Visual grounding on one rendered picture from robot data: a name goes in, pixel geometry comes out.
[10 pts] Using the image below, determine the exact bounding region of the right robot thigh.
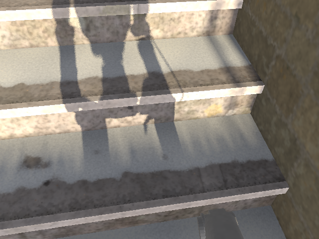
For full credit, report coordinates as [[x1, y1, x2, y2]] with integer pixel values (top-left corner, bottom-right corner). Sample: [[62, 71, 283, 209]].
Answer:
[[196, 208, 244, 239]]

